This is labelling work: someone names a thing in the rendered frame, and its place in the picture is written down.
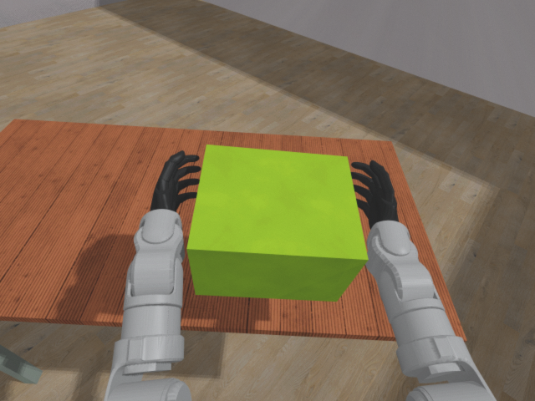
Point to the table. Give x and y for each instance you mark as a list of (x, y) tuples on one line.
[(71, 199)]

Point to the left robot forearm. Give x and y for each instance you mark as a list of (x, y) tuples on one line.
[(151, 329)]

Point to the carton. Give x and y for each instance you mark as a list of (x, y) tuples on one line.
[(275, 224)]

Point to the robot right hand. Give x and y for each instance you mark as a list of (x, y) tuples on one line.
[(381, 204)]

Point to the left robot upper arm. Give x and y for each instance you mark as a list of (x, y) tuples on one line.
[(166, 389)]

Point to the right robot upper arm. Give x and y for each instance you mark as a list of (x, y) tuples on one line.
[(460, 391)]

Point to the robot left hand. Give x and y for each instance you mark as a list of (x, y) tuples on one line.
[(168, 187)]

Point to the right robot forearm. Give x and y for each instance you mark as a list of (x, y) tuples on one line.
[(428, 348)]

